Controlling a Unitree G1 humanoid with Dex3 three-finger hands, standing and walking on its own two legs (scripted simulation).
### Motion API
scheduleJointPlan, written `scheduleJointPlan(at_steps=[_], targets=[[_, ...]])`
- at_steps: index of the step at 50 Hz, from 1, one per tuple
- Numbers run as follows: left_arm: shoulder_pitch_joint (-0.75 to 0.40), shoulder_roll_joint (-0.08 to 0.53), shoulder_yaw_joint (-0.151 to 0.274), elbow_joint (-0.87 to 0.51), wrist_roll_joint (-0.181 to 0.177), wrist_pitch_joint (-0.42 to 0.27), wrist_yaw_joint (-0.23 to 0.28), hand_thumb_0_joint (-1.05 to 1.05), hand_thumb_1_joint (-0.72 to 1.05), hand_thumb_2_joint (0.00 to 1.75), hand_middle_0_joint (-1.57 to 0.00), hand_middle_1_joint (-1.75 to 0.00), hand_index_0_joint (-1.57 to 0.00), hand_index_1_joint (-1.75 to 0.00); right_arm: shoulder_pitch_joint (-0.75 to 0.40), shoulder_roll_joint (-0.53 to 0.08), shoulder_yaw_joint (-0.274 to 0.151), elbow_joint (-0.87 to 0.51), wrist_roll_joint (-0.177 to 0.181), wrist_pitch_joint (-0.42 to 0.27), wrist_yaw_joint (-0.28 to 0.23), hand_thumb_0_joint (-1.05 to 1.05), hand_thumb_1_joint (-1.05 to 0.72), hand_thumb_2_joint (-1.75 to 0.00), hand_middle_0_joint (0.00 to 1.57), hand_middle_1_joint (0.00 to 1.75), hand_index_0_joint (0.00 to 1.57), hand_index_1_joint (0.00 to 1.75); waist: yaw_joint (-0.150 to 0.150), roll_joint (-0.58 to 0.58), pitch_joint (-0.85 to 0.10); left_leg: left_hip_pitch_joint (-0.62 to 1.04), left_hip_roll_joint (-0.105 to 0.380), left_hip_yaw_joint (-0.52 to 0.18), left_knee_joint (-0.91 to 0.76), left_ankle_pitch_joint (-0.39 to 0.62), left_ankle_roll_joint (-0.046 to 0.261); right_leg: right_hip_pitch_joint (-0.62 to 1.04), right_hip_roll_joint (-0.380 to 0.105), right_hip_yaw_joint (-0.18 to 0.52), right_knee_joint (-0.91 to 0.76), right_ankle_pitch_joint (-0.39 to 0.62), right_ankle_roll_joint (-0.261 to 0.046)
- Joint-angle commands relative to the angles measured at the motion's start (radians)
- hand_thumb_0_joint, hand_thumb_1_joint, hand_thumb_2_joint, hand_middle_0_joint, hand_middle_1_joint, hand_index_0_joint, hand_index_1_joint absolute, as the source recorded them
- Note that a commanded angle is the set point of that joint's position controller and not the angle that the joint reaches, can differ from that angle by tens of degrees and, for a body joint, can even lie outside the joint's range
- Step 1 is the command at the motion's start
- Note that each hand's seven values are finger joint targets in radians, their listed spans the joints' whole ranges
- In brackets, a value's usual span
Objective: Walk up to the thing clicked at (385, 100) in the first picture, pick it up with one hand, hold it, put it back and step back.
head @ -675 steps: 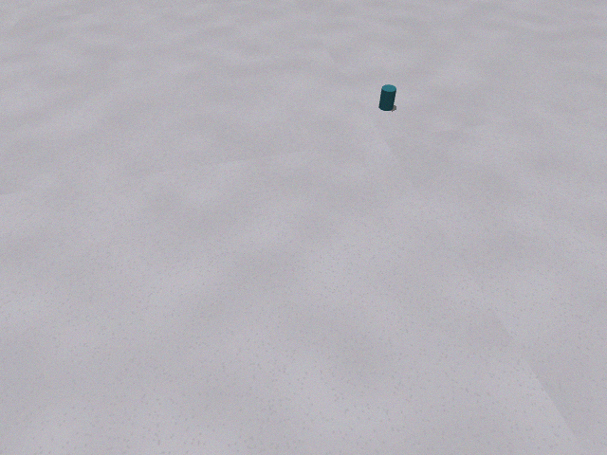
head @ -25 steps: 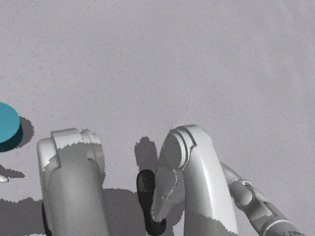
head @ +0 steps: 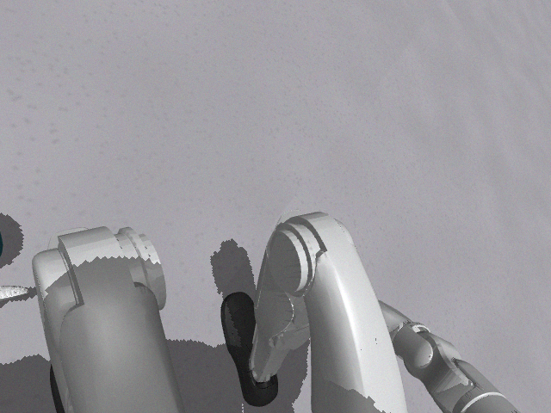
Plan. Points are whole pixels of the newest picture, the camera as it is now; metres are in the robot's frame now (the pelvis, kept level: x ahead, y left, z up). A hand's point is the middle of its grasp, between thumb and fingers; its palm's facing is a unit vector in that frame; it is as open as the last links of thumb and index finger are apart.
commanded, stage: close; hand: left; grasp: from the side
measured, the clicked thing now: out of the picture +0.35 +0.31 -0.20
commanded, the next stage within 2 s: settle in 0.48 s
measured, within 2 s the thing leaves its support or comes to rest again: leaves its support in 0.76 s
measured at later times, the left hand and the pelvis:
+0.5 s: hand out of the picture +0.35 +0.31 -0.18, palm faces +0.44 -0.90 +0.01, open 11.6 cm; pelvis +0.00 +0.00 +0.00, yaw -1 degrees
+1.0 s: hand out of the picture +0.35 +0.32 -0.14, palm faces +0.44 -0.90 +0.01, open 11.9 cm; pelvis +0.00 +0.00 +0.01, yaw +0 degrees
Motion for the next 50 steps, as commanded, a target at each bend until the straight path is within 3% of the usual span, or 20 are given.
scheduleJointPlan(at_steps=[1, 2, 5, 6, 7, 10, 12, 14, 17, 25, 32, 36, 39, 42, 44, 46, 48, 50], targets=[[-0.151, 0.169, 0.014, -0.13, 0.011, -0.102, 0.033, 0.0, -0.06, 0.38, -0.35, -0.32, -0.34, -0.33, -0.042, -0.358, -0.128, -0.034, -0.003, 0.0, -0.021, 0.0, -0.88, -0.9, 0.2, 0.3, 0.2, 0.3, -0.097, 0.562, -0.472, 0.371, 0.051, 0.11, -0.381, 0.028, -0.044, 0.148, 0.022, -0.133, -0.14, 0.107, -0.062], [-0.158, 0.162, 0.007, -0.124, 0.018, -0.104, 0.036, 0.0, -0.01, 0.41, -0.39, -0.35, -0.38, -0.36, -0.044, -0.362, -0.13, -0.035, -0.004, 0.002, -0.021, 0.0, -0.88, -0.9, 0.2, 0.3, 0.2, 0.3, -0.111, 0.568, -0.452, 0.373, 0.054, 0.099, -0.393, 0.022, -0.048, 0.138, 0.019, -0.14, -0.137, 0.103, -0.06], [-0.164, 0.174, 0.008, -0.12, 0.022, -0.106, 0.043, 0.0, 0.12, 0.51, -0.46, -0.43, -0.44, -0.44, -0.029, -0.36, -0.118, -0.024, -0.011, 0.007, -0.021, 0.0, -0.87, -0.9, 0.2, 0.3, 0.2, 0.3, -0.12, 0.565, -0.492, 0.385, 0.055, 0.104, -0.369, 0.061, -0.047, 0.181, 0.027, -0.137, -0.142, 0.14, -0.058], [-0.153, 0.176, 0.009, -0.122, 0.018, -0.108, 0.045, 0.0, 0.16, 0.53, -0.47, -0.44, -0.46, -0.45, -0.038, -0.357, -0.114, -0.027, -0.011, 0.006, -0.022, 0.0, -0.87, -0.89, 0.2, 0.3, 0.2, 0.3, -0.109, 0.556, -0.495, 0.376, 0.053, 0.109, -0.361, 0.066, -0.043, 0.185, 0.028, -0.135, -0.146, 0.145, -0.058], [-0.153, 0.167, 0.001, -0.103, 0.019, -0.104, 0.045, 0.0, 0.19, 0.54, -0.51, -0.47, -0.5, -0.47, -0.032, -0.357, -0.111, -0.023, -0.013, 0.008, -0.021, 0.0, -0.88, -0.9, 0.2, 0.3, 0.2, 0.3, -0.122, 0.554, -0.492, 0.374, 0.051, 0.109, -0.359, 0.074, -0.043, 0.196, 0.029, -0.139, -0.149, 0.151, -0.057], [-0.155, 0.153, -0.019, -0.085, 0.022, -0.093, 0.051, 0.0, 0.29, 0.64, -0.6, -0.56, -0.58, -0.57, -0.039, -0.365, -0.114, -0.025, -0.011, 0.013, -0.021, 0.0, -0.87, -0.89, 0.2, 0.3, 0.2, 0.3, -0.125, 0.547, -0.459, 0.374, 0.055, 0.095, -0.377, 0.053, -0.046, 0.165, 0.027, -0.149, -0.147, 0.137, -0.057], [-0.154, 0.165, -0.006, -0.081, 0.009, -0.087, 0.053, 0.0, 0.36, 0.69, -0.65, -0.61, -0.64, -0.62, -0.034, -0.367, -0.111, -0.028, -0.009, 0.017, -0.022, 0.0, -0.86, -0.89, 0.2, 0.3, 0.2, 0.3, -0.122, 0.517, -0.464, 0.342, 0.051, 0.1, -0.366, 0.026, -0.038, 0.183, 0.032, -0.148, -0.163, 0.119, -0.056], [-0.158, 0.166, -0.006, -0.083, 0.009, -0.084, 0.058, 0.0, 0.29, 0.79, -0.75, -0.74, -0.74, -0.75, -0.04, -0.36, -0.106, -0.031, -0.01, 0.015, -0.022, 0.0, -0.87, -0.9, 0.2, 0.3, 0.2, 0.3, -0.115, 0.513, -0.471, 0.34, 0.05, 0.106, -0.358, 0.034, -0.036, 0.193, 0.035, -0.144, -0.167, 0.127, -0.055], [-0.17, 0.163, -0.02, -0.089, 0.02, -0.083, 0.062, 0.0, 0.33, 0.89, -0.85, -0.85, -0.83, -0.87, -0.042, -0.36, -0.109, -0.037, -0.01, 0.017, -0.021, 0.0, -0.87, -0.9, 0.2, 0.3, 0.2, 0.3, -0.121, 0.519, -0.448, 0.34, 0.054, 0.098, -0.372, 0.011, -0.037, 0.173, 0.034, -0.149, -0.167, 0.108, -0.057], [-0.187, 0.164, -0.021, -0.105, 0.024, -0.083, 0.08, 0.0, 0.3, 1.08, -1.04, -1.09, -1.03, -1.1, -0.04, -0.365, -0.11, -0.035, -0.012, 0.021, -0.019, 0.0, -0.87, -0.9, 0.2, 0.3, 0.2, 0.3, -0.127, 0.548, -0.453, 0.365, 0.058, 0.086, -0.383, 0.016, -0.044, 0.166, 0.033, -0.15, -0.161, 0.12, -0.058], [-0.197, 0.181, -0.009, -0.129, 0.04, -0.074, 0.103, 0.0, 0.25, 1.23, -1.11, -1.23, -1.09, -1.27, -0.027, -0.359, -0.112, -0.038, -0.012, 0.029, -0.017, 0.0, -0.9, -0.91, 0.2, 0.3, 0.2, 0.3, -0.118, 0.554, -0.465, 0.368, 0.059, 0.091, -0.386, 0.032, -0.041, 0.184, 0.033, -0.144, -0.169, 0.126, -0.061], [-0.19, 0.191, -0.003, -0.198, 0.042, -0.068, 0.102, 0.0, 0.22, 1.22, -1.13, -1.24, -1.11, -1.27, -0.024, -0.358, -0.123, -0.035, -0.006, 0.034, -0.016, 0.0, -0.9, -0.91, 0.2, 0.3, 0.2, 0.3, -0.102, 0.596, -0.495, 0.391, 0.06, 0.096, -0.398, 0.039, -0.045, 0.179, 0.031, -0.139, -0.16, 0.131, -0.064], [-0.166, 0.171, -0.003, -0.232, 0.039, -0.048, 0.107, 0.0, 0.18, 1.24, -1.15, -1.27, -1.13, -1.3, -0.013, -0.355, -0.139, -0.036, 0.002, 0.036, -0.012, 0.0, -0.9, -0.91, 0.2, 0.3, 0.2, 0.3, -0.09, 0.599, -0.509, 0.393, 0.057, 0.099, -0.408, 0.043, -0.046, 0.178, 0.028, -0.134, -0.161, 0.136, -0.065], [-0.172, 0.161, -0.018, -0.293, 0.04, -0.028, 0.104, 0.0, 0.13, 1.24, -1.17, -1.29, -1.15, -1.32, -0.001, -0.353, -0.158, -0.034, 0.013, 0.039, -0.01, 0.0, -0.91, -0.91, 0.2, 0.3, 0.2, 0.3, -0.089, 0.62, -0.525, 0.403, 0.056, 0.104, -0.424, 0.035, -0.047, 0.163, 0.024, -0.128, -0.164, 0.132, -0.067], [-0.161, 0.124, -0.043, -0.329, 0.043, -0.008, 0.098, 0.0, 0.16, 1.25, -1.18, -1.3, -1.16, -1.33, 0.01, -0.35, -0.176, -0.032, 0.022, 0.041, -0.007, 0.0, -0.9, -0.91, 0.2, 0.3, 0.2, 0.3, -0.088, 0.633, -0.535, 0.417, 0.056, 0.1, -0.442, 0.032, -0.051, 0.149, 0.02, -0.125, -0.16, 0.131, -0.068], [-0.133, 0.113, -0.055, -0.37, 0.043, 0.018, 0.094, 0.0, 0.14, 1.24, -1.18, -1.3, -1.16, -1.33, 0.024, -0.338, -0.188, -0.028, 0.033, 0.042, -0.005, 0.0, -0.9, -0.91, 0.2, 0.3, 0.2, 0.3, -0.069, 0.641, -0.561, 0.416, 0.052, 0.112, -0.444, 0.038, -0.05, 0.147, 0.02, -0.113, -0.165, 0.135, -0.071], [-0.149, 0.104, -0.06, -0.435, 0.031, 0.039, 0.092, 0.0, 0.11, 1.23, -1.18, -1.29, -1.16, -1.32, 0.024, -0.331, -0.205, -0.033, 0.048, 0.041, -0.006, 0.0, -0.9, -0.9, 0.2, 0.3, 0.2, 0.3, -0.057, 0.636, -0.573, 0.396, 0.046, 0.127, -0.447, 0.026, -0.043, 0.135, 0.017, -0.101, -0.175, 0.129, -0.073], [-0.131, 0.058, -0.076, -0.451, 0.02, 0.066, 0.092, 0.0, 0.12, 1.24, -1.2, -1.31, -1.18, -1.34, 0.032, -0.325, -0.227, -0.033, 0.062, 0.04, -0.003, 0.0, -0.9, -0.9, 0.2, 0.3, 0.2, 0.3, -0.056, 0.616, -0.57, 0.373, 0.041, 0.132, -0.46, -0.012, -0.038, 0.122, 0.014, -0.096, -0.185, 0.102, -0.073]])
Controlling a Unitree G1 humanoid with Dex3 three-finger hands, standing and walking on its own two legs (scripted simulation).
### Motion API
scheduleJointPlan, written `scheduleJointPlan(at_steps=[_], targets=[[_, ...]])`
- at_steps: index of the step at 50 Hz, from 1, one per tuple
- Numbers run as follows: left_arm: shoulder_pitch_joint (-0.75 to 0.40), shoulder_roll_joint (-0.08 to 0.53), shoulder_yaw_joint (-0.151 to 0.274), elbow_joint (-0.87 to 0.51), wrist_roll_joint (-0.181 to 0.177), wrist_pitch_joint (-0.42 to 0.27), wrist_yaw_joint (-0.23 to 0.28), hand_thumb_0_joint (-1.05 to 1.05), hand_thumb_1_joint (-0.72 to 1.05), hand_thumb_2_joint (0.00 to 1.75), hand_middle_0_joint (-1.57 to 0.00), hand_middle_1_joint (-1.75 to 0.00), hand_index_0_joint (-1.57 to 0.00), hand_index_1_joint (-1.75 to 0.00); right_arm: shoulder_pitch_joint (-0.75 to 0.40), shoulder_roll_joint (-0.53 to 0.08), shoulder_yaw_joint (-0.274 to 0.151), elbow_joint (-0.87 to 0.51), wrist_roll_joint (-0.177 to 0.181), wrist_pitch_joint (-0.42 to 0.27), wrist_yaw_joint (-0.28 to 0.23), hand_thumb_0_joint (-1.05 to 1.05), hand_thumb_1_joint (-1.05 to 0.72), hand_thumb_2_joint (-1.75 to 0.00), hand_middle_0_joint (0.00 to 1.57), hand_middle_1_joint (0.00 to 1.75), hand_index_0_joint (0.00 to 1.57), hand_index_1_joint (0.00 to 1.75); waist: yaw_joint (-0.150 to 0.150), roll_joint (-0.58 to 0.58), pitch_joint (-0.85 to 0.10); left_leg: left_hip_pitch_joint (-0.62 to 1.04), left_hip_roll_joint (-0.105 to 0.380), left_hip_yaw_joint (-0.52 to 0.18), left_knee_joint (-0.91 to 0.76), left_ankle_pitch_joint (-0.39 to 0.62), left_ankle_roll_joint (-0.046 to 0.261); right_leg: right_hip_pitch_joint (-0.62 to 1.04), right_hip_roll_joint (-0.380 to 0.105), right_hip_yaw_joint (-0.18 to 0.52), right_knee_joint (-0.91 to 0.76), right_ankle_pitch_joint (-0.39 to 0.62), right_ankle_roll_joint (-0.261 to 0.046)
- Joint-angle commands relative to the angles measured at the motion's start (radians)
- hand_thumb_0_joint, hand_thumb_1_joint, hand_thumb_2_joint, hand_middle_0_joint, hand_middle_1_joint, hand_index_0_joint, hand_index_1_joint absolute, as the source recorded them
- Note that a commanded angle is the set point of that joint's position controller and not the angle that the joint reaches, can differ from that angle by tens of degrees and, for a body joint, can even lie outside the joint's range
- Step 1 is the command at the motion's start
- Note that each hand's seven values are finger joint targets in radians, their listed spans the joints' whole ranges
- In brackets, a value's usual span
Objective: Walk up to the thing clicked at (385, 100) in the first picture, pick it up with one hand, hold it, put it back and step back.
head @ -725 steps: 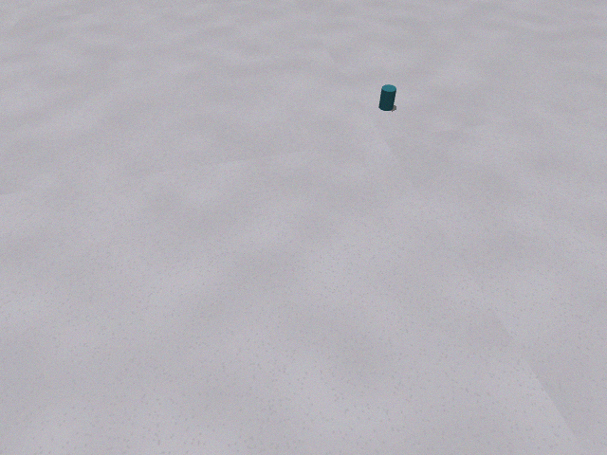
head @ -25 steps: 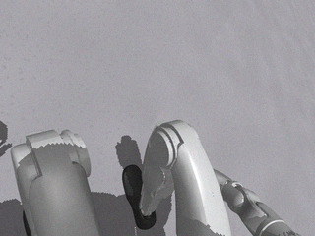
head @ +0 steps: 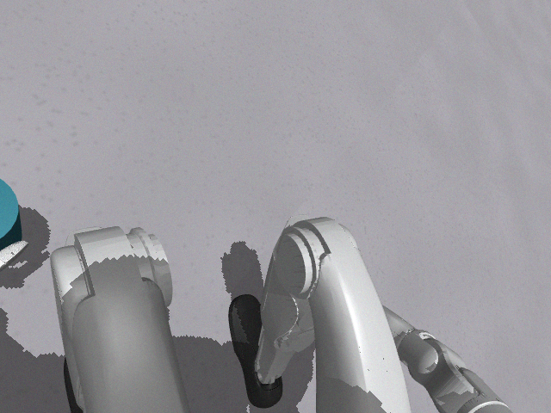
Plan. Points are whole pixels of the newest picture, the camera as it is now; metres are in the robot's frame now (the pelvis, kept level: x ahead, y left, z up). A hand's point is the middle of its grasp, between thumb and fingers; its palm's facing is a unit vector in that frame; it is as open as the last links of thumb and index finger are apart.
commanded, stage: settle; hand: left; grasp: from the side
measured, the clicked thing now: out of the picture +0.35 +0.31 -0.17
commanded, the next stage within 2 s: lift in 1.54 s
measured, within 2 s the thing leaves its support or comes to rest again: neither
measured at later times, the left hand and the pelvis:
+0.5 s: hand out of the picture +0.32 +0.32 -0.03, palm faces +0.45 -0.89 -0.03, open 11.9 cm; pelvis +0.01 -0.02 +0.03, yaw +6 degrees
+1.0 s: hand out of the picture +0.33 +0.31 +0.04, palm faces +0.43 -0.90 -0.05, open 11.9 cm; pelvis +0.02 -0.03 +0.07, yaw +10 degrees
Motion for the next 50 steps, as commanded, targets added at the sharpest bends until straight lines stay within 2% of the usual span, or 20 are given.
scheduleJointPlan(at_steps=[1, 3, 5, 7, 8, 9, 11, 15, 18, 25, 26, 29, 32, 35, 37, 39, 41, 44, 47, 50], targets=[[-0.133, 0.082, -0.008, -0.248, -0.017, -0.031, -0.001, 0.0, 0.12, 1.24, -1.19, -1.3, -1.17, -1.34, 0.007, -0.341, -0.18, -0.034, 0.032, -0.006, -0.02, 0.0, -0.9, -0.9, 0.2, 0.3, 0.2, 0.3, -0.061, 0.576, -0.551, 0.384, 0.037, 0.134, -0.424, 0.009, -0.035, 0.129, 0.02, -0.085, -0.158, 0.119, -0.074], [-0.152, 0.063, -0.032, -0.3, -0.016, -0.012, -0.005, 0.0, 0.1, 1.25, -1.2, -1.32, -1.19, -1.35, 0.016, -0.333, -0.201, -0.032, 0.047, -0.006, -0.019, 0.0, -0.9, -0.9, 0.2, 0.3, 0.2, 0.3, -0.061, 0.579, -0.565, 0.385, 0.036, 0.134, -0.441, -0.016, -0.033, 0.102, 0.015, -0.078, -0.159, 0.102, -0.076], [-0.155, 0.07, -0.032, -0.375, -0.01, 0.009, -0.008, 0.0, 0.11, 1.24, -1.21, -1.32, -1.2, -1.35, 0.028, -0.323, -0.223, -0.026, 0.06, -0.004, -0.02, 0.0, -0.9, -0.9, 0.2, 0.3, 0.2, 0.3, -0.038, 0.613, -0.599, 0.401, 0.033, 0.142, -0.459, -0.015, -0.034, 0.084, 0.01, -0.066, -0.154, 0.098, -0.081], [-0.148, 0.03, -0.056, -0.393, -0.009, 0.041, -0.018, 0.0, 0.11, 1.24, -1.22, -1.33, -1.21, -1.36, 0.041, -0.31, -0.244, -0.023, 0.075, 0.001, -0.021, 0.0, -0.9, -0.9, 0.2, 0.3, 0.2, 0.3, -0.038, 0.604, -0.608, 0.396, 0.031, 0.148, -0.475, -0.031, -0.033, 0.07, 0.006, -0.055, -0.162, 0.081, -0.081], [-0.126, 0.02, -0.047, -0.412, -0.013, 0.057, -0.021, 0.0, 0.12, 1.25, -1.23, -1.34, -1.22, -1.37, 0.05, -0.303, -0.254, -0.025, 0.082, 0.002, -0.022, 0.0, -0.9, -0.9, 0.2, 0.3, 0.2, 0.3, -0.022, 0.589, -0.628, 0.396, 0.03, 0.156, -0.476, -0.02, -0.03, 0.077, 0.006, -0.047, -0.17, 0.089, -0.083], [-0.122, -0.007, -0.072, -0.4, -0.014, 0.075, -0.025, 0.0, 0.12, 1.25, -1.22, -1.34, -1.21, -1.36, 0.058, -0.291, -0.257, -0.009, 0.091, 0.006, -0.022, 0.0, -0.9, -0.9, 0.2, 0.3, 0.2, 0.3, -0.024, 0.577, -0.613, 0.372, 0.025, 0.161, -0.485, -0.045, -0.026, 0.07, 0.002, -0.042, -0.18, 0.064, -0.082], [-0.145, 0.012, -0.048, -0.512, -0.026, 0.098, -0.024, 0.0, 0.11, 1.22, -1.21, -1.32, -1.2, -1.34, 0.065, -0.281, -0.279, -0.025, 0.108, 0.005, -0.029, 0.0, -0.9, -0.9, 0.2, 0.3, 0.2, 0.3, 0.006, 0.593, -0.696, 0.39, 0.017, 0.187, -0.479, -0.003, -0.02, 0.101, 0.003, -0.024, -0.196, 0.1, -0.087], [-0.13, -0.046, -0.076, -0.534, -0.031, 0.165, -0.043, 0.0, 0.05, 1.22, -1.2, -1.31, -1.18, -1.34, 0.082, -0.256, -0.32, -0.014, 0.143, 0.014, -0.041, 0.0, -0.9, -0.9, 0.2, 0.3, 0.2, 0.3, 0.021, 0.548, -0.702, 0.365, 0.01, 0.214, -0.497, -0.019, -0.01, 0.075, -0.004, 0.001, -0.222, 0.075, -0.091], [-0.091, -0.053, -0.055, -0.563, -0.048, 0.198, -0.062, 0.0, 0.02, 1.2, -1.18, -1.3, -1.17, -1.33, 0.103, -0.24, -0.344, -0.009, 0.165, 0.017, -0.05, 0.0, -0.9, -0.9, 0.2, 0.3, 0.2, 0.3, 0.05, 0.513, -0.753, 0.365, 0.003, 0.236, -0.503, 0.002, -0.003, 0.105, -0.006, 0.017, -0.241, 0.076, -0.091], [-0.116, -0.08, -0.042, -0.635, -0.082, 0.251, -0.121, 0.0, -0.03, 1.2, -1.16, -1.3, -1.15, -1.33, 0.133, -0.206, -0.396, 0.003, 0.211, 0.021, -0.069, 0.0, -0.9, -0.9, 0.2, 0.3, 0.2, 0.3, 0.072, 0.47, -0.835, 0.367, -0.007, 0.273, -0.525, 0.017, 0.007, 0.122, -0.017, 0.055, -0.276, 0.059, -0.095], [-0.115, -0.094, -0.062, -0.615, -0.083, 0.261, -0.132, 0.0, -0.03, 1.19, -1.16, -1.3, -1.16, -1.33, 0.134, -0.207, -0.401, 0.009, 0.217, 0.022, -0.072, 0.0, -0.9, -0.9, 0.2, 0.3, 0.2, 0.3, 0.063, 0.463, -0.806, 0.346, -0.009, 0.278, -0.531, 0.001, 0.009, 0.109, -0.02, 0.059, -0.279, 0.041, -0.094], [-0.094, -0.082, -0.037, -0.591, -0.085, 0.28, -0.154, 0.0, -0.04, 1.19, -1.14, -1.29, -1.14, -1.32, 0.148, -0.185, -0.412, 0.022, 0.229, 0.024, -0.081, 0.0, -0.9, -0.9, 0.2, 0.3, 0.2, 0.3, 0.082, 0.408, -0.82, 0.325, -0.011, 0.299, -0.529, 0.005, 0.015, 0.138, -0.025, 0.082, -0.312, 0.024, -0.091], [-0.151, -0.091, -0.022, -0.686, -0.114, 0.282, -0.181, 0.0, -0.04, 1.18, -1.15, -1.3, -1.15, -1.32, 0.166, -0.188, -0.436, 0.023, 0.24, 0.021, -0.089, 0.0, -0.9, -0.9, 0.2, 0.3, 0.2, 0.3, 0.094, 0.428, -0.902, 0.375, -0.013, 0.312, -0.539, 0.042, 0.013, 0.163, -0.033, 0.095, -0.313, 0.049, -0.091], [-0.056, -0.106, -0.015, -0.576, -0.11, 0.316, -0.202, 0.0, -0.03, 1.2, -1.16, -1.31, -1.16, -1.33, 0.164, -0.17, -0.435, 0.016, 0.254, 0.017, -0.097, 0.0, -0.9, -0.9, 0.2, 0.3, 0.2, 0.3, 0.097, 0.37, -0.874, 0.345, -0.014, 0.321, -0.545, 0.044, 0.018, 0.168, -0.037, 0.104, -0.335, 0.039, -0.089], [-0.151, -0.077, -0.002, -0.707, -0.116, 0.309, -0.212, 0.0, -0.03, 1.2, -1.16, -1.31, -1.16, -1.33, 0.179, -0.169, -0.454, 0.024, 0.257, 0.016, -0.103, 0.0, -0.9, -0.9, 0.2, 0.3, 0.2, 0.3, 0.11, 0.39, -0.927, 0.358, -0.014, 0.334, -0.551, 0.062, 0.017, 0.208, -0.043, 0.123, -0.346, 0.051, -0.088], [-0.107, -0.093, -0.002, -0.711, -0.117, 0.333, -0.221, 0.0, -0.05, 1.18, -1.17, -1.31, -1.17, -1.33, 0.189, -0.166, -0.465, 0.017, 0.263, 0.014, -0.107, 0.0, -0.91, -0.9, 0.2, 0.3, 0.2, 0.3, 0.123, 0.395, -0.985, 0.407, -0.013, 0.339, -0.56, 0.117, 0.015, 0.234, -0.046, 0.128, -0.346, 0.096, -0.089], [-0.025, -0.122, 0.01, -0.607, -0.118, 0.363, -0.228, 0.0, -0.04, 1.19, -1.17, -1.31, -1.17, -1.33, 0.197, -0.161, -0.465, 0.024, 0.273, 0.012, -0.11, 0.0, -0.91, -0.9, 0.2, 0.3, 0.2, 0.3, 0.115, 0.356, -0.921, 0.388, -0.013, 0.338, -0.576, 0.096, 0.018, 0.202, -0.046, 0.122, -0.357, 0.071, -0.089], [-0.121, -0.116, 0.014, -0.732, -0.124, 0.359, -0.23, 0.0, -0.05, 1.2, -1.18, -1.32, -1.18, -1.35, 0.213, -0.158, -0.48, 0.026, 0.275, 0.011, -0.118, 0.0, -0.91, -0.9, 0.2, 0.3, 0.2, 0.3, 0.126, 0.383, -0.993, 0.435, -0.011, 0.342, -0.583, 0.139, 0.015, 0.236, -0.05, 0.131, -0.362, 0.11, -0.091], [-0.075, -0.129, 0.01, -0.664, -0.109, 0.388, -0.235, 0.0, -0.05, 1.2, -1.18, -1.32, -1.18, -1.34, 0.21, -0.145, -0.486, 0.025, 0.28, 0.005, -0.123, 0.0, -0.91, -0.9, 0.2, 0.3, 0.2, 0.3, 0.12, 0.335, -0.929, 0.388, -0.01, 0.352, -0.591, 0.12, 0.022, 0.233, -0.052, 0.146, -0.394, 0.089, -0.086], [-0.11, -0.14, 0.013, -0.698, -0.11, 0.381, -0.233, 0.0, -0.07, 1.2, -1.18, -1.32, -1.18, -1.34, 0.216, -0.141, -0.488, 0.029, 0.278, 0.0, -0.123, 0.0, -0.91, -0.9, 0.2, 0.3, 0.2, 0.3, 0.127, 0.36, -0.953, 0.436, -0.01, 0.347, -0.613, 0.124, 0.018, 0.227, -0.053, 0.139, -0.388, 0.085, -0.093]])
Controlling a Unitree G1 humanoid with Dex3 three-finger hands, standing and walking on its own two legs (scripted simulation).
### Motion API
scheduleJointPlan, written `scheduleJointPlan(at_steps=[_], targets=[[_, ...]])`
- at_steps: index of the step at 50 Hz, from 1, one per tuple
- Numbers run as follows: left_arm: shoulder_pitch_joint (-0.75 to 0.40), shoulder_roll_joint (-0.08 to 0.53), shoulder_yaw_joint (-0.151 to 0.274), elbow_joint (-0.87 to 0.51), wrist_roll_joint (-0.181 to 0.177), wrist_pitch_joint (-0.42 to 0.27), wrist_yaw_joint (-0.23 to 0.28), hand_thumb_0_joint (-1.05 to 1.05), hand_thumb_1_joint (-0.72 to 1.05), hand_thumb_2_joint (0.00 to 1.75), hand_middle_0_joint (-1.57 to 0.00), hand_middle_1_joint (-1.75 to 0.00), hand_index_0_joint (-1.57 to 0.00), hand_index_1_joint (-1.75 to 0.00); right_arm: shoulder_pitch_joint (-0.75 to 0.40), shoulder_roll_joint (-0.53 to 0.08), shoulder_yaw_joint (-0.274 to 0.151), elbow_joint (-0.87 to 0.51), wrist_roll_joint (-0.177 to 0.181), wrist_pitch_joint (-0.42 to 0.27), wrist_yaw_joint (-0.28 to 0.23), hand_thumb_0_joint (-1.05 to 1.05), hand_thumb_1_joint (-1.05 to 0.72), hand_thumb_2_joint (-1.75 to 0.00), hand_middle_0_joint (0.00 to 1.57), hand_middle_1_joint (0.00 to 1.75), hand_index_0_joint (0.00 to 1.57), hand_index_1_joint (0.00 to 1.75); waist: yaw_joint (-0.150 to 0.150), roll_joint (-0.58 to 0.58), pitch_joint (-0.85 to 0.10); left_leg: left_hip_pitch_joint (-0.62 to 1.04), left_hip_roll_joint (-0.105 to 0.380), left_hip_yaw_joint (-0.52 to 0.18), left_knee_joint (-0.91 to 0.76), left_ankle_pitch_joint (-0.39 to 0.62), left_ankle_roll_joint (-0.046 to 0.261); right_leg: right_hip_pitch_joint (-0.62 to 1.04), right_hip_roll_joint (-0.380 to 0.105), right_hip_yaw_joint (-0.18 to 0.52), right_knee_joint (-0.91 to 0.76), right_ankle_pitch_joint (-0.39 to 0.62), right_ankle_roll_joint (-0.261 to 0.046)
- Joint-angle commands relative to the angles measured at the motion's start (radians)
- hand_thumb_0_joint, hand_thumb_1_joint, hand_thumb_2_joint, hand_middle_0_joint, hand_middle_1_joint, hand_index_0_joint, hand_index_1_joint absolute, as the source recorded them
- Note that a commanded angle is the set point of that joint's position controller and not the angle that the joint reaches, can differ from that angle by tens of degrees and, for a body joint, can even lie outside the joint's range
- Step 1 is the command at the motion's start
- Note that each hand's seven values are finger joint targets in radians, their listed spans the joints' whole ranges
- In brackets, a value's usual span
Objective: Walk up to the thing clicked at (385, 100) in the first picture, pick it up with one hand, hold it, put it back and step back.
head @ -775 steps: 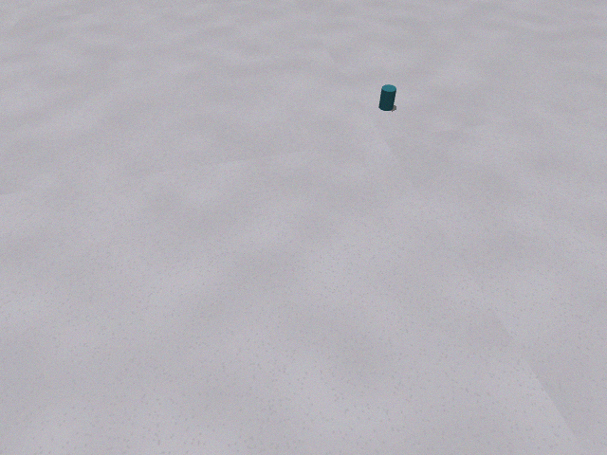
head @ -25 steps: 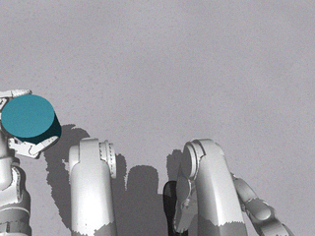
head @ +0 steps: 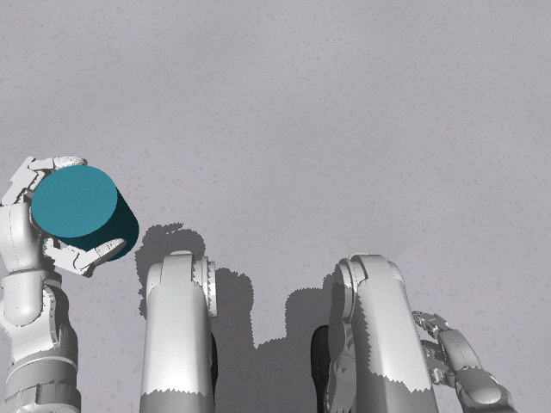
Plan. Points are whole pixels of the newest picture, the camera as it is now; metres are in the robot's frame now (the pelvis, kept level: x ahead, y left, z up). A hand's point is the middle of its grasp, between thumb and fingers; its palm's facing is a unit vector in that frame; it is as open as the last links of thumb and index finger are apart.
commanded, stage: settle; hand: left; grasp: from the side
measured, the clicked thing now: (93, 218) +0.36 +0.27 -0.05
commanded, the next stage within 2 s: lift in 0.54 s
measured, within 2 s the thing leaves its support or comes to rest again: neither
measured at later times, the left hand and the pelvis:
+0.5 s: hand (70, 210) +0.36 +0.28 +0.01, palm faces +0.28 -0.96 -0.04, open 12.0 cm; pelvis +0.00 +0.00 +0.03, yaw +2 degrees
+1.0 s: hand (58, 200) +0.35 +0.27 +0.05, palm faces +0.24 -0.97 -0.03, open 12.0 cm; pelvis +0.00 +0.00 +0.06, yaw +2 degrees
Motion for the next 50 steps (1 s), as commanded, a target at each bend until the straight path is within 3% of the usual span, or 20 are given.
scheduleJointPlan(at_steps=[1, 4, 5, 9, 11, 12, 14, 16, 20, 24, 26, 28, 32, 34, 37, 40, 42, 44, 48, 50], targets=[[-0.151, 0.19, 0.066, -0.193, -0.014, -0.068, 0.001, 0.0, -0.07, 1.2, -1.19, -1.32, -1.19, -1.34, 0.069, -0.198, -0.076, -0.079, 0.009, -0.037, -0.016, 0.0, -0.91, -0.9, 0.2, 0.3, 0.2, 0.3, 0.015, 0.135, -0.603, 0.44, -0.022, 0.086, -0.3, 0.1, 0.041, 0.309, 0.032, -0.04, -0.263, 0.145, -0.052], [-0.166, 0.187, 0.063, -0.181, -0.007, -0.067, -0.001, 0.0, -0.06, 1.23, -1.2, -1.34, -1.2, -1.36, 0.067, -0.195, -0.081, -0.085, 0.01, -0.042, -0.021, 0.0, -0.91, -0.9, 0.2, 0.3, 0.2, 0.3, 0.014, 0.112, -0.588, 0.43, -0.023, 0.094, -0.315, 0.059, 0.044, 0.308, 0.031, -0.032, -0.291, 0.106, -0.052], [-0.207, 0.188, 0.047, -0.234, -0.006, -0.075, -0.005, 0.0, -0.06, 1.23, -1.19, -1.34, -1.19, -1.36, 0.066, -0.197, -0.084, -0.084, 0.008, -0.042, -0.022, 0.0, -0.91, -0.9, 0.2, 0.3, 0.2, 0.3, 0.009, 0.147, -0.604, 0.453, -0.025, 0.093, -0.322, 0.063, 0.043, 0.3, 0.03, -0.032, -0.288, 0.112, -0.054], [-0.202, 0.178, 0.053, -0.181, -0.006, -0.068, -0.005, 0.0, -0.04, 1.23, -1.2, -1.34, -1.2, -1.36, 0.073, -0.189, -0.083, -0.083, 0.01, -0.052, -0.025, 0.0, -0.9, -0.9, 0.2, 0.3, 0.2, 0.3, 0.002, 0.11, -0.584, 0.44, -0.026, 0.097, -0.333, 0.048, 0.045, 0.306, 0.029, -0.025, -0.313, 0.092, -0.052], [-0.224, 0.181, 0.055, -0.218, -0.011, -0.073, -0.003, 0.0, -0.06, 1.24, -1.2, -1.35, -1.2, -1.37, 0.071, -0.19, -0.087, -0.082, 0.008, -0.055, -0.028, 0.0, -0.91, -0.9, 0.2, 0.3, 0.2, 0.3, 0.016, 0.138, -0.592, 0.462, -0.027, 0.101, -0.349, 0.038, 0.042, 0.32, 0.026, -0.02, -0.323, 0.081, -0.053], [-0.184, 0.169, 0.056, -0.167, -0.007, -0.065, -0.003, 0.0, -0.05, 1.25, -1.21, -1.36, -1.21, -1.38, 0.08, -0.188, -0.086, -0.075, 0.009, -0.055, -0.027, 0.0, -0.91, -0.9, 0.2, 0.3, 0.2, 0.3, 0.011, 0.12, -0.594, 0.473, -0.027, 0.098, -0.351, 0.058, 0.043, 0.326, 0.027, -0.023, -0.321, 0.096, -0.053], [-0.218, 0.177, 0.048, -0.174, 0.003, -0.066, -0.005, 0.0, -0.03, 1.24, -1.2, -1.34, -1.2, -1.37, 0.08, -0.186, -0.086, -0.075, 0.007, -0.06, -0.029, 0.0, -0.9, -0.9, 0.2, 0.3, 0.2, 0.3, 0.003, 0.115, -0.592, 0.461, -0.027, 0.103, -0.346, 0.062, 0.045, 0.329, 0.025, -0.017, -0.328, 0.101, -0.051], [-0.213, 0.187, 0.058, -0.195, 0.001, -0.069, -0.006, 0.0, -0.03, 1.25, -1.2, -1.35, -1.2, -1.37, 0.083, -0.186, -0.088, -0.077, 0.008, -0.059, -0.03, 0.0, -0.9, -0.9, 0.2, 0.3, 0.2, 0.3, 0.02, 0.117, -0.616, 0.482, -0.028, 0.105, -0.358, 0.069, 0.044, 0.347, 0.025, -0.016, -0.335, 0.105, -0.053], [-0.21, 0.164, 0.052, -0.138, 0.002, -0.064, -0.007, 0.0, 0.0, 1.25, -1.19, -1.33, -1.19, -1.36, 0.086, -0.182, -0.084, -0.077, 0.011, -0.062, -0.032, 0.0, -0.9, -0.9, 0.2, 0.3, 0.2, 0.3, 0.009, 0.116, -0.581, 0.493, -0.028, 0.094, -0.378, 0.054, 0.042, 0.31, 0.025, -0.026, -0.335, 0.093, -0.055], [-0.238, 0.177, 0.052, -0.173, 0.001, -0.068, -0.01, 0.0, -0.01, 1.25, -1.19, -1.33, -1.19, -1.35, 0.095, -0.184, -0.087, -0.077, 0.01, -0.063, -0.032, 0.0, -0.9, -0.9, 0.2, 0.3, 0.2, 0.3, 0.01, 0.114, -0.615, 0.495, -0.03, 0.105, -0.381, 0.069, 0.044, 0.359, 0.022, -0.014, -0.353, 0.101, -0.052], [-0.19, 0.165, 0.06, -0.103, 0.003, -0.061, -0.009, 0.0, -0.01, 1.25, -1.18, -1.33, -1.18, -1.35, 0.101, -0.178, -0.082, -0.072, 0.012, -0.063, -0.032, 0.0, -0.9, -0.9, 0.2, 0.3, 0.2, 0.3, 0.007, 0.09, -0.599, 0.491, -0.029, 0.105, -0.379, 0.084, 0.047, 0.364, 0.022, -0.013, -0.357, 0.114, -0.049], [-0.253, 0.172, 0.061, -0.164, 0.001, -0.073, -0.006, 0.0, -0.04, 1.24, -1.18, -1.32, -1.18, -1.35, 0.103, -0.175, -0.08, -0.072, 0.01, -0.063, -0.033, 0.0, -0.91, -0.9, 0.2, 0.3, 0.2, 0.3, 0.011, 0.127, -0.62, 0.515, -0.029, 0.101, -0.388, 0.088, 0.043, 0.351, 0.022, -0.017, -0.344, 0.12, -0.055], [-0.248, 0.186, 0.059, -0.142, 0.01, -0.071, -0.006, 0.0, 0.0, 1.26, -1.18, -1.32, -1.17, -1.35, 0.105, -0.175, -0.081, -0.071, 0.009, -0.063, -0.034, 0.0, -0.9, -0.9, 0.2, 0.3, 0.2, 0.3, 0.009, 0.114, -0.621, 0.505, -0.029, 0.107, -0.392, 0.08, 0.045, 0.375, 0.021, -0.007, -0.366, 0.108, -0.051], [-0.254, 0.187, 0.061, -0.161, 0.004, -0.075, -0.01, 0.0, -0.06, 1.19, -1.23, -1.38, -1.26, -1.37, 0.102, -0.173, -0.08, -0.072, 0.009, -0.064, -0.035, 0.0, -0.93, -0.9, 0.2, 0.3, 0.2, 0.3, 0.017, 0.117, -0.624, 0.505, -0.029, 0.11, -0.399, 0.068, 0.044, 0.384, 0.021, -0.003, -0.375, 0.095, -0.052], [-0.217, 0.151, 0.043, -0.143, -0.005, -0.067, -0.022, 0.0, -0.06, 1.2, -1.22, -1.38, -1.25, -1.37, 0.115, -0.176, -0.082, -0.068, 0.015, -0.066, -0.036, 0.0, -0.92, -0.9, 0.2, 0.3, 0.2, 0.3, 0.008, 0.122, -0.632, 0.543, -0.03, 0.103, -0.414, 0.087, 0.042, 0.377, 0.022, -0.014, -0.369, 0.115, -0.055], [-0.215, 0.188, 0.057, -0.197, -0.01, -0.059, -0.034, 0.0, -0.06, 1.19, -1.23, -1.39, -1.26, -1.38, 0.112, -0.182, -0.087, -0.084, 0.023, -0.068, -0.041, 0.0, -0.92, -0.9, 0.2, 0.3, 0.2, 0.3, 0.021, 0.139, -0.656, 0.578, -0.029, 0.096, -0.443, 0.069, 0.042, 0.377, 0.02, -0.016, -0.381, 0.102, -0.058], [-0.218, 0.188, 0.059, -0.237, -0.022, -0.051, -0.04, 0.0, -0.04, 1.2, -1.23, -1.39, -1.26, -1.38, 0.111, -0.177, -0.086, -0.086, 0.028, -0.068, -0.045, 0.0, -0.92, -0.9, 0.2, 0.3, 0.2, 0.3, 0.024, 0.141, -0.647, 0.576, -0.029, 0.099, -0.462, 0.052, 0.041, 0.399, 0.02, -0.009, -0.404, 0.085, -0.056], [-0.196, 0.15, 0.032, -0.225, -0.033, -0.033, -0.044, 0.0, -0.05, 1.19, -1.22, -1.38, -1.25, -1.36, 0.101, -0.176, -0.084, -0.094, 0.036, -0.074, -0.048, 0.0, -0.92, -0.9, 0.2, 0.3, 0.2, 0.3, 0.009, 0.122, -0.608, 0.567, -0.029, 0.092, -0.474, 0.037, 0.044, 0.381, 0.019, -0.011, -0.421, 0.072, -0.055], [-0.163, 0.178, 0.042, -0.328, -0.04, -0.003, -0.033, 0.0, -0.09, 1.19, -1.21, -1.37, -1.24, -1.36, 0.104, -0.169, -0.091, -0.112, 0.045, -0.076, -0.056, 0.0, -0.92, -0.9, 0.2, 0.3, 0.2, 0.3, 0.028, 0.118, -0.655, 0.598, -0.028, 0.1, -0.501, 0.049, 0.044, 0.451, 0.014, 0.012, -0.475, 0.072, -0.051], [-0.175, 0.138, 0.002, -0.382, -0.052, 0.014, -0.032, 0.0, -0.1, 1.18, -1.2, -1.37, -1.24, -1.36, 0.104, -0.162, -0.09, -0.123, 0.052, -0.08, -0.058, 0.0, -0.92, -0.9, 0.2, 0.3, 0.2, 0.3, 0.008, 0.095, -0.642, 0.578, -0.028, 0.101, -0.512, 0.037, 0.047, 0.481, 0.012, 0.026, -0.514, 0.055, -0.047]])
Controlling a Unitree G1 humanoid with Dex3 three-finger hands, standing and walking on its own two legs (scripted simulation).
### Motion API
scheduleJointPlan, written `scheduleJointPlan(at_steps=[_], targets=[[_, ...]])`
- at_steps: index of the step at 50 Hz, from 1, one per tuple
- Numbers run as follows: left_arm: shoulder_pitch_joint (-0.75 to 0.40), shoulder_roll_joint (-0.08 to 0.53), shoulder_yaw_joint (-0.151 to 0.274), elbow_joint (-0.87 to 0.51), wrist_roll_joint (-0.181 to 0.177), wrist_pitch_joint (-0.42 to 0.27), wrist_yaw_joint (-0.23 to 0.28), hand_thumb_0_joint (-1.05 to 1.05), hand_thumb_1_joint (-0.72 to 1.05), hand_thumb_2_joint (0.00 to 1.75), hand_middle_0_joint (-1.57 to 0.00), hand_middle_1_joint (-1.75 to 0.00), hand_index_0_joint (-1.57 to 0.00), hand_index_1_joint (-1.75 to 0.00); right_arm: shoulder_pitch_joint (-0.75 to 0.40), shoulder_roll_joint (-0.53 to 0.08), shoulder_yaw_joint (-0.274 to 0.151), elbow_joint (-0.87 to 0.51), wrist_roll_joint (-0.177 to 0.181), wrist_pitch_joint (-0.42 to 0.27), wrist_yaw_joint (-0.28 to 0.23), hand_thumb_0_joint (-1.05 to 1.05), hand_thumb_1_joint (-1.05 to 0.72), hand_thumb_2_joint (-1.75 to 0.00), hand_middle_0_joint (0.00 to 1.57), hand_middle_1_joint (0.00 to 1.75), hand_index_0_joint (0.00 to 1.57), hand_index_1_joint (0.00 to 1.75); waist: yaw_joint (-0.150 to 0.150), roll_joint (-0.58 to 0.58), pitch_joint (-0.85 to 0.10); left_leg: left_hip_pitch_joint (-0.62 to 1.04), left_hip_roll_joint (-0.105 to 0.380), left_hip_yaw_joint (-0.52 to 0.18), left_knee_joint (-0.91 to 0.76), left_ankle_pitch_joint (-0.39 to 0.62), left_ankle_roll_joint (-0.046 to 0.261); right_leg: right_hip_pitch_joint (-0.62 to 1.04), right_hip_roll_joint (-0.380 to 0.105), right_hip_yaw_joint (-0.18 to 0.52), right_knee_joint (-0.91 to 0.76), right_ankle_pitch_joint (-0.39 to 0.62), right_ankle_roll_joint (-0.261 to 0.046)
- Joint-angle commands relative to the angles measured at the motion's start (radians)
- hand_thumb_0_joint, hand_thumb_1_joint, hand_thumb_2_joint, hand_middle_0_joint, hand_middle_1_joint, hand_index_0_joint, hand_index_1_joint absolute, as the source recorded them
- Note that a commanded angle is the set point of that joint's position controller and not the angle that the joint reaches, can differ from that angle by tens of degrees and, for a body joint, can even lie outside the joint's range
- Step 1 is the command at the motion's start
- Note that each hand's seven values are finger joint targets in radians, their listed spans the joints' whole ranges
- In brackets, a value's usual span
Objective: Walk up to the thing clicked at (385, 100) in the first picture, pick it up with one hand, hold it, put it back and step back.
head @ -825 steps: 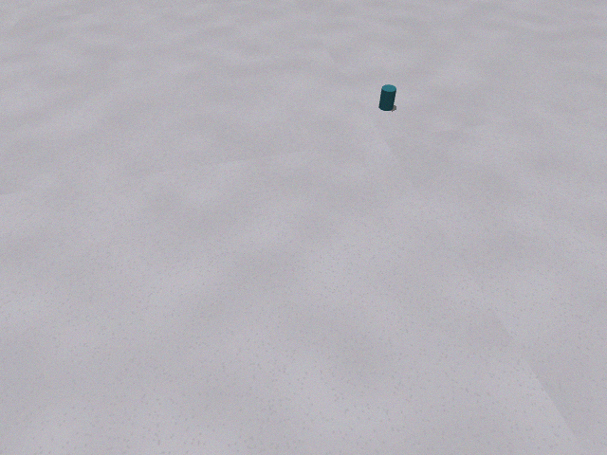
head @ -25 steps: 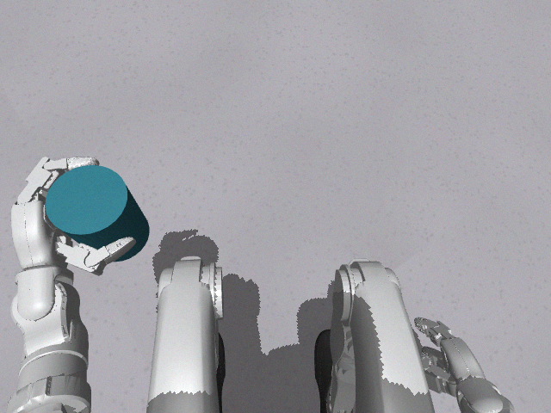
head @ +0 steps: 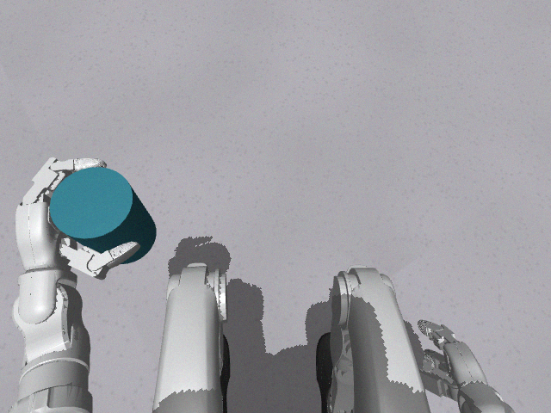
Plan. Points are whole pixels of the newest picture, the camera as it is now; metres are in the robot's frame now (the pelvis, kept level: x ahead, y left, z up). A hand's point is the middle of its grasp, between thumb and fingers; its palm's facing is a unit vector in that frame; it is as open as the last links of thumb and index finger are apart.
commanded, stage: lift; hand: left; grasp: from the side
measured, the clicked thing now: (111, 220) +0.37 +0.25 -0.03
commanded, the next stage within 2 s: hold in 1.90 s
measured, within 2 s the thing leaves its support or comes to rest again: neither
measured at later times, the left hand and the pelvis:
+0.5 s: hand (32, 158) +0.36 +0.24 +0.16, palm faces +0.23 -0.97 -0.04, open 12.0 cm; pelvis +0.02 +0.01 +0.13, yaw +1 degrees
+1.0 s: hand out of the picture +0.37 +0.23 +0.29, palm faces +0.23 -0.97 -0.03, open 12.0 cm; pelvis +0.05 +0.01 +0.25, yaw +4 degrees
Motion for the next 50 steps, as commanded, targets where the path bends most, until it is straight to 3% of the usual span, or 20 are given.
scheduleJointPlan(at_steps=[1, 3, 8, 11, 15, 17, 18, 22, 24, 25, 27, 28, 30, 31, 36, 41, 43, 44, 47, 50], targets=[[-0.165, 0.201, 0.043, -0.327, -0.041, -0.047, 0.014, 0.0, -0.1, 1.17, -1.2, -1.36, -1.23, -1.35, 0.052, -0.179, -0.07, -0.113, 0.02, -0.046, -0.02, 0.0, -0.92, -0.9, 0.2, 0.3, 0.2, 0.3, 0.015, 0.073, -0.598, 0.437, -0.029, 0.056, -0.322, 0.031, 0.044, 0.37, 0.023, 0.008, -0.357, 0.054, -0.04], [-0.126, 0.187, 0.028, -0.349, -0.04, -0.022, 0.02, 0.0, -0.08, 1.16, -1.19, -1.34, -1.22, -1.33, 0.063, -0.178, -0.074, -0.119, 0.024, -0.049, -0.025, 0.0, -0.91, -0.9, 0.2, 0.3, 0.2, 0.3, 0.011, 0.072, -0.628, 0.474, -0.028, 0.055, -0.331, 0.081, 0.046, 0.402, 0.024, 0.005, -0.367, 0.109, -0.039], [-0.089, 0.163, 0.014, -0.454, -0.035, 0.027, 0.062, 0.0, -0.06, 1.2, -1.2, -1.37, -1.24, -1.35, 0.06, -0.172, -0.078, -0.142, 0.041, -0.05, -0.03, 0.0, -0.9, -0.89, 0.2, 0.3, 0.2, 0.3, 0.023, 0.087, -0.602, 0.567, -0.022, 0.036, -0.416, 0.079, 0.041, 0.421, 0.025, -0.008, -0.412, 0.119, -0.043], [-0.021, 0.127, -0.019, -0.497, -0.026, 0.058, 0.085, 0.0, -0.04, 1.19, -1.19, -1.37, -1.23, -1.35, 0.06, -0.167, -0.082, -0.161, 0.049, -0.046, -0.036, 0.0, -0.9, -0.89, 0.2, 0.3, 0.2, 0.3, 0.021, 0.101, -0.597, 0.642, -0.021, 0.019, -0.477, 0.083, 0.037, 0.435, 0.025, -0.019, -0.44, 0.132, -0.045], [0.012, 0.132, -0.029, -0.592, -0.015, 0.101, 0.131, 0.0, -0.02, 1.19, -1.18, -1.36, -1.22, -1.34, 0.053, -0.152, -0.079, -0.192, 0.06, -0.05, -0.047, 0.0, -0.9, -0.89, 0.2, 0.3, 0.2, 0.3, 0.027, 0.081, -0.606, 0.703, -0.023, 0.025, -0.534, 0.107, 0.04, 0.536, 0.023, -0.008, -0.52, 0.16, -0.039], [0.026, 0.113, -0.044, -0.612, -0.015, 0.121, 0.15, 0.0, -0.02, 1.19, -1.17, -1.34, -1.2, -1.33, 0.078, -0.151, -0.08, -0.18, 0.061, -0.047, -0.051, 0.0, -0.9, -0.89, 0.2, 0.3, 0.2, 0.3, 0.007, 0.094, -0.593, 0.741, -0.024, 0.023, -0.562, 0.14, 0.039, 0.573, 0.022, -0.009, -0.545, 0.195, -0.036], [0.041, 0.118, -0.038, -0.643, -0.014, 0.13, 0.163, 0.0, -0.01, 1.19, -1.17, -1.35, -1.21, -1.33, 0.082, -0.147, -0.079, -0.183, 0.062, -0.048, -0.054, 0.0, -0.9, -0.89, 0.2, 0.3, 0.2, 0.3, 0.022, 0.084, -0.612, 0.774, -0.024, 0.024, -0.578, 0.177, 0.039, 0.615, 0.022, -0.007, -0.561, 0.227, -0.035], [0.099, 0.1, -0.089, -0.684, 0.013, 0.175, 0.198, 0.0, -0.05, 1.17, -1.14, -1.33, -1.18, -1.32, 0.097, -0.13, -0.077, -0.188, 0.064, -0.049, -0.065, 0.0, -0.9, -0.89, 0.2, 0.3, 0.2, 0.3, 0.005, 0.087, -0.6, 0.867, -0.026, 0.036, -0.646, 0.232, 0.04, 0.727, 0.022, 0.002, -0.653, 0.28, -0.028], [0.117, 0.088, -0.088, -0.679, 0.011, 0.196, 0.216, 0.0, -0.05, 1.18, -1.14, -1.33, -1.18, -1.31, 0.105, -0.123, -0.074, -0.185, 0.065, -0.053, -0.071, 0.0, -0.9, -0.89, 0.2, 0.3, 0.2, 0.3, -0.001, 0.051, -0.575, 0.891, -0.027, 0.038, -0.676, 0.252, 0.044, 0.783, 0.023, 0.003, -0.701, 0.306, -0.023], [0.09, 0.074, -0.116, -0.688, 0.012, 0.199, 0.219, 0.0, -0.08, 1.17, -1.14, -1.33, -1.18, -1.32, 0.097, -0.118, -0.068, -0.186, 0.066, -0.057, -0.071, 0.0, -0.9, -0.89, 0.2, 0.3, 0.2, 0.3, -0.018, 0.07, -0.531, 0.889, -0.029, 0.038, -0.7, 0.215, 0.042, 0.782, 0.024, 0.006, -0.724, 0.275, -0.024], [0.125, 0.089, -0.083, -0.65, 0.017, 0.211, 0.235, 0.0, -0.05, 1.18, -1.15, -1.33, -1.18, -1.32, 0.104, -0.116, -0.067, -0.182, 0.069, -0.059, -0.076, 0.0, -0.9, -0.89, 0.2, 0.3, 0.2, 0.3, -0.01, 0.042, -0.49, 0.911, -0.028, 0.032, -0.744, 0.208, 0.042, 0.823, 0.023, 0.002, -0.758, 0.266, -0.024], [0.097, 0.081, -0.109, -0.667, 0.026, 0.208, 0.236, 0.0, -0.07, 1.17, -1.14, -1.32, -1.17, -1.31, 0.096, -0.111, -0.065, -0.186, 0.069, -0.06, -0.077, 0.0, -0.89, -0.89, 0.2, 0.3, 0.2, 0.3, -0.012, 0.067, -0.466, 0.934, -0.028, 0.03, -0.773, 0.178, 0.039, 0.815, 0.022, 0.004, -0.775, 0.236, -0.027], [0.122, 0.065, -0.118, -0.614, 0.031, 0.211, 0.239, 0.0, -0.05, 1.19, -1.15, -1.33, -1.18, -1.32, 0.094, -0.107, -0.057, -0.191, 0.068, -0.064, -0.078, 0.0, -0.9, -0.89, 0.2, 0.3, 0.2, 0.3, -0.013, 0.078, -0.412, 0.969, -0.025, 0.013, -0.824, 0.164, 0.035, 0.822, 0.02, -0.003, -0.797, 0.227, -0.028], [0.122, 0.073, -0.105, -0.644, 0.029, 0.207, 0.242, 0.0, -0.05, 1.18, -1.15, -1.33, -1.19, -1.32, 0.104, -0.108, -0.062, -0.191, 0.069, -0.067, -0.078, 0.0, -0.9, -0.89, 0.2, 0.3, 0.2, 0.3, -0.001, 0.078, -0.427, 0.992, -0.026, 0.018, -0.836, 0.193, 0.033, 0.853, 0.019, -0.003, -0.813, 0.25, -0.029], [0.103, 0.046, -0.164, -0.609, 0.04, 0.204, 0.231, 0.0, -0.03, 1.17, -1.17, -1.33, -1.2, -1.32, 0.131, -0.101, -0.055, -0.186, 0.068, -0.083, -0.08, 0.0, -0.9, -0.9, 0.2, 0.3, 0.2, 0.3, -0.018, 0.091, -0.379, 1.096, -0.026, 0.029, -0.915, 0.244, 0.03, 0.934, 0.018, -0.002, -0.897, 0.302, -0.028], [0.092, 0.053, -0.151, -0.6, 0.05, 0.192, 0.243, 0.0, -0.07, 1.16, -1.17, -1.32, -1.2, -1.32, 0.137, -0.092, -0.049, -0.189, 0.064, -0.09, -0.075, 0.0, -0.9, -0.9, 0.2, 0.3, 0.2, 0.3, -0.005, 0.091, -0.34, 1.17, -0.025, 0.022, -1.005, 0.225, 0.027, 1.002, 0.015, -0.006, -0.968, 0.286, -0.029], [0.121, 0.013, -0.178, -0.56, 0.046, 0.194, 0.241, 0.0, -0.04, 1.16, -1.17, -1.31, -1.19, -1.31, 0.142, -0.091, -0.046, -0.187, 0.063, -0.092, -0.073, 0.0, -0.9, -0.9, 0.2, 0.3, 0.2, 0.3, -0.016, 0.077, -0.326, 1.202, -0.026, 0.024, -1.036, 0.233, 0.026, 1.034, 0.015, -0.007, -1.002, 0.298, -0.027], [0.062, 0.052, -0.154, -0.628, 0.046, 0.183, 0.245, 0.0, -0.04, 1.16, -1.16, -1.31, -1.19, -1.31, 0.14, -0.089, -0.045, -0.19, 0.061, -0.092, -0.074, 0.0, -0.9, -0.9, 0.2, 0.3, 0.2, 0.3, 0.0, 0.102, -0.332, 1.22, -0.027, 0.026, -1.052, 0.232, 0.024, 1.052, 0.015, -0.006, -1.015, 0.294, -0.027], [0.082, 0.04, -0.174, -0.578, 0.059, 0.186, 0.247, 0.0, -0.08, 1.15, -1.15, -1.3, -1.18, -1.29, 0.151, -0.087, -0.045, -0.18, 0.059, -0.09, -0.075, 0.0, -0.9, -0.9, 0.2, 0.3, 0.2, 0.3, -0.017, 0.07, -0.309, 1.245, -0.03, 0.039, -1.078, 0.264, 0.028, 1.109, 0.016, -0.005, -1.059, 0.327, -0.025], [0.068, 0.048, -0.16, -0.585, 0.057, 0.176, 0.251, 0.0, -0.07, 1.15, -1.16, -1.3, -1.18, -1.3, 0.162, -0.085, -0.045, -0.174, 0.054, -0.09, -0.075, 0.0, -0.9, -0.9, 0.2, 0.3, 0.2, 0.3, -0.011, 0.057, -0.33, 1.282, -0.032, 0.049, -1.095, 0.314, 0.03, 1.175, 0.018, -0.004, -1.091, 0.374, -0.022]])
